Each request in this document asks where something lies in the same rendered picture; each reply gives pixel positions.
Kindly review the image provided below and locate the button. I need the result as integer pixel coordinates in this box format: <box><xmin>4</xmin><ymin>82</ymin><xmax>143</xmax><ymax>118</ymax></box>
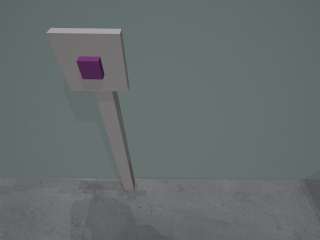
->
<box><xmin>76</xmin><ymin>56</ymin><xmax>105</xmax><ymax>80</ymax></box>

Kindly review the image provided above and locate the panel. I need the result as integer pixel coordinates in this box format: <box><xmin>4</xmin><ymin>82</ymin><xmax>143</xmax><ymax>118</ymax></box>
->
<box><xmin>46</xmin><ymin>28</ymin><xmax>135</xmax><ymax>191</ymax></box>

